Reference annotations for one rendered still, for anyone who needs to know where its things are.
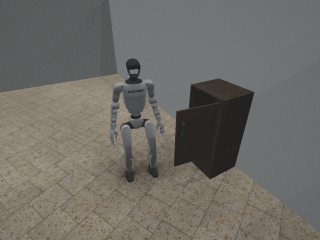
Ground left robot hand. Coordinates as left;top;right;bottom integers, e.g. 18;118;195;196
155;120;165;136

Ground handle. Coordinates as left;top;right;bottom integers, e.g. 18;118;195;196
180;122;186;139

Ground right robot hand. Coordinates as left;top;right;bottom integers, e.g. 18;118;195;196
109;129;119;146

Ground right robot forearm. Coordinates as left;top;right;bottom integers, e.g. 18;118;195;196
109;103;118;129

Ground right robot shin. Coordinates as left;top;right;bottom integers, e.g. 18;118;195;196
124;152;132;172

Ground right robot upper arm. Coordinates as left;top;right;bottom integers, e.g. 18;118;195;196
112;82;124;110

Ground left robot upper arm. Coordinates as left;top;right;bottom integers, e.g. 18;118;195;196
144;79;157;104

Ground left robot thigh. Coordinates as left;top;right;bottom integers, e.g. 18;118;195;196
143;119;156;155

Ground cupboard door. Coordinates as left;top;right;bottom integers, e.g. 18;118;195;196
174;102;221;167

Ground left robot forearm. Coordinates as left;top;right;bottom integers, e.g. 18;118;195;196
151;97;162;121

